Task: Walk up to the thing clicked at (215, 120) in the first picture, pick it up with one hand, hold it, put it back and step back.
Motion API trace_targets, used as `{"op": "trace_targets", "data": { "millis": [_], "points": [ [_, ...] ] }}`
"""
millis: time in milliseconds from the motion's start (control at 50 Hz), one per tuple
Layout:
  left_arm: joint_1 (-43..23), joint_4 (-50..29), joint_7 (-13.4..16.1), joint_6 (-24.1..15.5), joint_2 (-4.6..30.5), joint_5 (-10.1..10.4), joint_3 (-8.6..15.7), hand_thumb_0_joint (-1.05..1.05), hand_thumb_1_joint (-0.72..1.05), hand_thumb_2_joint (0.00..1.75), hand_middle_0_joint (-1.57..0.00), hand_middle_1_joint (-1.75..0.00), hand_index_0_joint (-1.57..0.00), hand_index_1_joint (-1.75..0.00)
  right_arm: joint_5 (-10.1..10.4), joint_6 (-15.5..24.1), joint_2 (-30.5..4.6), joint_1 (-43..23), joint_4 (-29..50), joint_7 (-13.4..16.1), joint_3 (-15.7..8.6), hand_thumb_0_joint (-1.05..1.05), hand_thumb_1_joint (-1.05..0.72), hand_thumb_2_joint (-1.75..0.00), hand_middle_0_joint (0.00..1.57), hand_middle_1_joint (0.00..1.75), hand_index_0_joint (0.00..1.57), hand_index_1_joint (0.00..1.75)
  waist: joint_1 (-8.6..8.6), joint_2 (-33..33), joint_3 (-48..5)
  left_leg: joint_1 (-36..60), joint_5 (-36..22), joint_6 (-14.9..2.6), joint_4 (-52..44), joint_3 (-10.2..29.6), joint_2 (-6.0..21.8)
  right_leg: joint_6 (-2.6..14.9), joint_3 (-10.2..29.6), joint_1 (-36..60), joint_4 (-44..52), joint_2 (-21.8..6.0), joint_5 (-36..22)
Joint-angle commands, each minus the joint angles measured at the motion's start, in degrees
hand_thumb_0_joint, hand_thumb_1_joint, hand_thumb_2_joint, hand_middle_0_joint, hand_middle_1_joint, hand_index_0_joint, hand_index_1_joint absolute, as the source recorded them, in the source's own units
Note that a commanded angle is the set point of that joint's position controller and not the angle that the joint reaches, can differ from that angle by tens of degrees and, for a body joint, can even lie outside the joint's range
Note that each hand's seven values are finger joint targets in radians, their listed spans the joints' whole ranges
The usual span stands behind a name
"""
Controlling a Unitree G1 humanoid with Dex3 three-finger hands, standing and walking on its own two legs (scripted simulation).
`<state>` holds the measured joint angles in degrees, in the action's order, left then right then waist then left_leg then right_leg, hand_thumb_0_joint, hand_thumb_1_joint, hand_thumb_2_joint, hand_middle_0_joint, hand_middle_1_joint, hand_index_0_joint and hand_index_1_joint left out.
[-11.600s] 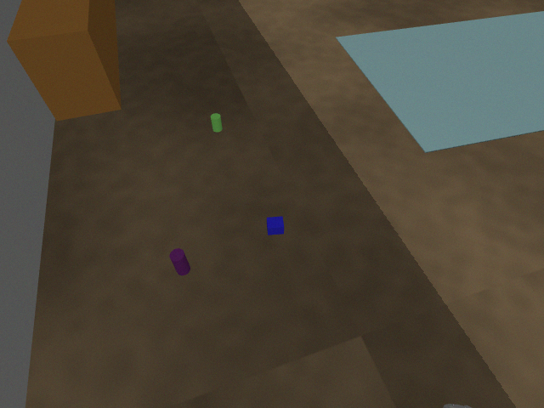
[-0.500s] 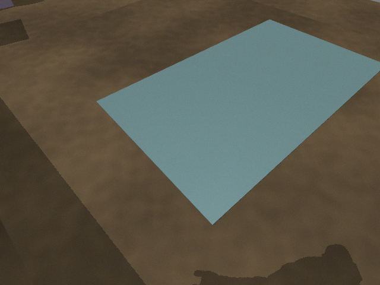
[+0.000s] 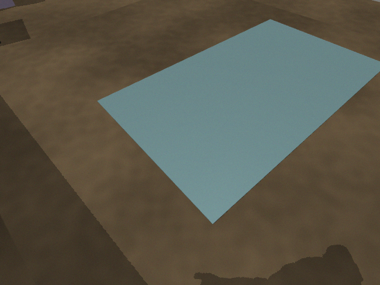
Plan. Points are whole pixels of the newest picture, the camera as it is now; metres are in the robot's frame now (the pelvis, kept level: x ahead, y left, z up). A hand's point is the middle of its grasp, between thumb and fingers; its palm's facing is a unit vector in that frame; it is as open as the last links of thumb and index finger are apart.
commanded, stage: stand
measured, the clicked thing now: out of the picture +0.19 +1.02 -0.74
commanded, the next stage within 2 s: walk up in 0.12 s
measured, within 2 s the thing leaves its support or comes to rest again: neither
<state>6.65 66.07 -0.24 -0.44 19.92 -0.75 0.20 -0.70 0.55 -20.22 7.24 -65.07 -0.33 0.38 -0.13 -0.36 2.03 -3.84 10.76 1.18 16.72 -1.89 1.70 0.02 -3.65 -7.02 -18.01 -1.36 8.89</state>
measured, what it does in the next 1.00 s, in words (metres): walks ahead: left foot, then right foot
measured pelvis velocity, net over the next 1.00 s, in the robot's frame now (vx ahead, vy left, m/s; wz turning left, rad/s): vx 0.33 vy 0.00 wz -0.03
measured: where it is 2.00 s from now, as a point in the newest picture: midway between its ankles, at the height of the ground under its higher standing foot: (187, 183)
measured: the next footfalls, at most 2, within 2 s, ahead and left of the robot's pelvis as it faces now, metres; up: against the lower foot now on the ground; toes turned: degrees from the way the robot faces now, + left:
left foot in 0.42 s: +0.13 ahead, +0.16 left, +0.00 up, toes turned +5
right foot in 0.86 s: +0.45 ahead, -0.11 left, +0.00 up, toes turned -6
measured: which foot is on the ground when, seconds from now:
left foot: down 0.00-0.24, up 0.26-0.40, down 0.42-0.90, up 0.92-1.00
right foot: down 0.00-0.46, up 0.48-0.84, down 0.86-1.00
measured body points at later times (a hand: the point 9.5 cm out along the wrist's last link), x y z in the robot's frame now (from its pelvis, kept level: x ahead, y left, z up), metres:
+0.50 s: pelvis +0.08 +0.04 -0.02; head +0.07 +0.06 +0.43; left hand +0.09 +0.38 -0.15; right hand +0.16 -0.30 -0.11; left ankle +0.09 +0.15 -0.75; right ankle +0.01 -0.10 -0.72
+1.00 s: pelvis +0.33 +0.00 -0.03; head +0.36 -0.01 +0.42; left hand +0.48 +0.30 -0.12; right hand +0.34 -0.31 -0.16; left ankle +0.18 +0.14 -0.65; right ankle +0.41 -0.10 -0.75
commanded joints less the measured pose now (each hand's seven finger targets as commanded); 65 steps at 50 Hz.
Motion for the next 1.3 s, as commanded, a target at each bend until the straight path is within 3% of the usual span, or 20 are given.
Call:
{"op": "trace_targets", "data": {
  "millis": [0, 80, 100, 120, 240, 320, 400, 420, 440, 460, 480, 580, 780, 840, 860, 880, 900, 1040, 1220, 1280],
  "points": [
    [-2.6, -3.5, 0.6, -1.4, 12.4, 0.2, 2.2, 0.00, 0.90, 0.90, -0.20, -0.30, -0.20, -0.30, 0.1, 1.1, -12.0, -2.8, 3.2, 0.8, -2.2, 0.00, -0.90, -0.90, 0.20, 0.30, 0.20, 0.30, 0.20, 0.3, -2.7, -1.9, -5.2, -1.99, -2.7, 5.4, 6.6, 0.91, 7.0, 1.8, 3.4, -7.2, -6.1],
    [-2.9, -3.7, 0.6, -1.2, 12.5, 0.2, 2.3, 0.00, 0.90, 0.90, -0.20, -0.30, -0.20, -0.30, -0.1, 1.1, -12.1, -2.2, 3.2, 0.8, -2.1, 0.00, -0.90, -0.90, 0.20, 0.30, 0.20, 0.30, 0.07, -0.1, -2.9, -2.5, -4.5, -1.93, -3.0, 5.4, 6.5, 0.99, 7.0, 1.8, 3.3, -7.2, -5.2],
    [0.2, -7.3, -1.4, -2.1, 18.4, -0.9, 6.3, 0.00, 0.90, 0.90, -0.20, -0.30, -0.20, -0.30, -1.0, 2.2, -17.5, 1.8, 6.1, -0.7, -6.2, 0.00, -0.90, -0.90, 0.20, 0.30, 0.20, 0.30, 0.63, 1.2, -7.8, -3.2, 25.3, -6.31, 2.7, 6.1, 4.6, 3.11, 6.2, 2.5, -2.3, -3.8, 24.9],
    [-0.3, -7.3, -2.0, -2.2, 18.2, -1.4, 6.4, 0.00, 0.90, 0.90, -0.20, -0.30, -0.20, -0.30, -1.6, 2.2, -17.7, 0.2, 5.9, -1.2, -6.6, 0.00, -0.90, -0.90, 0.20, 0.30, 0.20, 0.30, 1.17, -0.5, -2.2, -8.3, 32.0, -6.70, 3.2, 7.0, 5.1, 3.71, 7.7, -4.0, -4.6, -4.9, 31.3],
    [9.6, -7.8, -2.6, -3.5, 20.9, -1.8, 8.5, 0.00, 0.90, 0.90, -0.20, -0.30, -0.20, -0.30, -1.6, 3.1, -12.5, -7.5, 12.2, -2.5, -6.7, 0.00, -0.90, -0.90, 0.20, 0.30, 0.20, 0.30, 7.62, 10.6, 2.1, -34.7, 17.9, -3.10, 25.8, -0.4, 1.0, 12.98, 28.6, 14.1, 9.7, -18.6, 27.8],
    [3.4, -12.7, -2.9, -3.2, 21.2, -2.4, 8.4, 0.00, 0.90, 0.90, -0.20, -0.30, -0.20, -0.30, -1.1, 3.5, -14.6, -2.9, 12.6, -3.5, -7.7, 0.00, -0.90, -0.90, 0.20, 0.30, 0.20, 0.30, 3.49, 10.6, 2.9, -25.1, 20.9, -3.04, 21.8, 4.3, 5.1, 13.81, 23.5, 3.0, 9.5, -17.9, 29.8],
    [-5.3, -16.1, -3.7, -2.3, 17.5, -1.0, 6.8, 0.00, 0.90, 0.90, -0.20, -0.30, -0.20, -0.30, -1.2, 4.1, -15.7, 14.2, 7.2, -3.0, -9.9, 0.00, -0.90, -0.90, 0.20, 0.30, 0.20, 0.30, -7.01, 1.4, -0.4, 6.6, 2.5, -1.61, 8.4, -2.6, 0.5, 6.33, 5.0, -19.4, -6.6, -6.8, 27.3],
    [-4.6, -17.1, -3.7, -2.2, 14.1, -0.8, 5.8, 0.00, 0.90, 0.90, -0.20, -0.30, -0.20, -0.30, -1.7, 4.0, -18.9, 21.1, 5.5, -2.1, -11.5, 0.00, -0.90, -0.90, 0.20, 0.30, 0.20, 0.30, -10.32, -11.5, -3.2, 18.8, 11.3, -3.41, 3.0, 6.3, 4.1, 4.34, -1.1, -30.9, -23.4, -0.4, 28.2],
    [-3.8, -17.9, -3.4, -2.3, 10.8, -0.3, 5.0, 0.00, 0.90, 0.90, -0.20, -0.30, -0.20, -0.30, -2.8, 4.3, -24.3, 22.8, 6.8, -1.6, -12.3, 0.00, -0.90, -0.90, 0.20, 0.30, 0.20, 0.30, -11.07, -21.1, -2.0, 18.7, 34.3, -7.56, -8.5, 33.9, 18.5, 2.12, 2.3, -41.9, -40.2, 7.7, 26.8],
    [-1.9, -17.1, -2.9, -2.2, 15.3, -1.1, 5.7, 0.00, 0.90, 0.90, -0.20, -0.30, -0.20, -0.30, -1.7, 4.5, -24.4, 14.6, 10.4, -1.5, -11.9, 0.00, -0.90, -0.90, 0.20, 0.30, 0.20, 0.30, -7.02, -10.8, 0.9, 11.2, 36.4, -11.83, -9.6, 37.7, 22.6, 2.52, 9.4, -39.1, -43.4, 2.5, 22.2],
    [-0.2, -16.6, -2.9, -2.6, 16.9, -0.8, 5.7, 0.00, 0.90, 0.90, -0.20, -0.30, -0.20, -0.30, -0.7, 4.6, -23.1, 10.8, 11.9, -1.6, -10.9, 0.00, -0.90, -0.90, 0.20, 0.30, 0.20, 0.30, -4.34, -7.5, 3.2, 8.3, 33.6, -15.44, -9.1, 35.4, 23.8, 2.65, 10.9, -37.9, -43.0, -1.3, 18.9],
    [4.0, -12.9, -4.0, -2.9, 16.7, 0.3, 5.5, 0.00, 0.90, 0.90, -0.20, -0.30, -0.20, -0.30, 0.2, 6.0, -17.7, 7.8, 13.9, -1.3, -8.4, 0.00, -0.90, -0.90, 0.20, 0.30, 0.20, 0.30, -1.06, -6.0, 6.9, 0.6, 7.8, -8.89, -8.2, 11.2, 13.8, 0.08, 9.2, -29.8, -36.4, -3.4, 5.2],
    [-5.4, -18.5, -5.4, -2.5, 13.0, 0.3, 5.0, 0.00, 0.90, 0.90, -0.20, -0.30, -0.20, -0.30, 0.2, 5.0, -19.2, 10.1, 16.6, -1.1, -8.6, 0.00, -0.90, -0.90, 0.20, 0.30, 0.20, 0.30, -1.65, -7.0, 4.8, -1.2, -14.4, -9.74, -1.7, 0.8, 11.9, 2.78, -0.7, -14.6, -15.0, -1.8, -6.5],
    [7.3, -15.0, -4.2, -2.6, 15.7, 0.4, 7.1, 0.00, 0.90, 0.90, -0.20, -0.30, -0.20, -0.30, 0.0, 4.5, -17.3, 11.8, 17.9, -0.5, -7.8, 0.00, -0.90, -0.90, 0.20, 0.30, 0.20, 0.30, 5.00, 1.2, -4.9, -4.5, -24.7, -7.74, 21.3, -2.0, 8.6, 4.87, -1.8, 5.8, -13.7, 1.1, -1.4],
    [15.3, -13.7, -3.5, -2.8, 18.4, 0.1, 8.4, 0.00, 0.90, 0.90, -0.20, -0.30, -0.20, -0.30, -0.1, 4.4, -15.7, 14.3, 17.9, -0.6, -7.0, 0.00, -0.90, -0.90, 0.20, 0.30, 0.20, 0.30, 8.49, 6.6, -10.0, -11.0, -18.0, -6.34, 35.5, -3.7, 5.2, 5.55, 1.0, 16.6, -13.0, 0.0, 4.6],
    [20.8, -13.4, -2.9, -3.1, 24.2, -0.1, 10.3, 0.00, 0.90, 0.90, -0.20, -0.30, -0.20, -0.30, 1.1, 4.5, -12.0, 18.7, 19.1, -0.7, -6.0, 0.00, -0.90, -0.90, 0.20, 0.30, 0.20, 0.30, 8.58, 19.0, -16.3, -23.0, 6.4, -3.77, 53.8, -4.5, -2.7, 12.55, 29.0, 27.1, -6.8, -17.5, 10.4],
    [18.3, -14.6, -2.6, -3.3, 24.6, 1.0, 10.1, 0.00, 0.90, 0.90, -0.20, -0.30, -0.20, -0.30, 1.3, 4.3, -16.6, 16.8, 18.6, -0.2, -6.9, 0.00, -0.90, -0.90, 0.20, 0.30, 0.20, 0.30, 8.25, 16.8, -14.8, -32.7, 19.2, -3.37, 58.1, 0.8, -3.7, 18.15, 45.3, 29.1, -0.3, -22.9, 9.8],
    [6.0, -18.5, -1.6, -5.0, 16.2, 1.3, 7.1, 0.00, 0.90, 0.90, -0.20, -0.30, -0.20, -0.30, 0.5, 3.1, -13.5, 14.7, 16.8, -2.0, -6.8, 0.00, -0.90, -0.90, 0.20, 0.30, 0.20, 0.30, 0.39, 6.5, 1.6, -23.0, 3.4, -3.05, 48.9, 4.7, 3.5, 11.78, 12.1, -6.0, 3.0, -10.6, -2.1],
    [5.7, -21.2, -2.8, -5.8, 19.6, -0.1, 7.8, 0.00, 0.90, 0.90, -0.20, -0.30, -0.20, -0.30, -0.6, 4.0, -13.7, 5.9, 19.8, -4.3, -8.4, 0.00, -0.90, -0.90, 0.20, 0.30, 0.20, 0.30, 1.10, 8.0, 2.0, -12.4, -5.5, -0.81, 19.9, -0.4, 5.5, 10.84, 8.5, -13.2, 3.4, -11.8, 15.5],
    [5.2, -21.7, -2.7, -5.2, 18.8, -0.5, 7.1, 0.00, 0.90, 0.90, -0.20, -0.30, -0.20, -0.30, -0.9, 4.6, -15.9, 14.3, 17.0, -3.5, -9.4, 0.00, -0.90, -0.90, 0.20, 0.30, 0.20, 0.30, -3.84, 2.2, -2.2, 0.5, 0.4, -2.13, 17.5, -2.8, 1.9, 9.16, 6.8, -16.0, -9.5, -10.0, 8.6]
  ]
}}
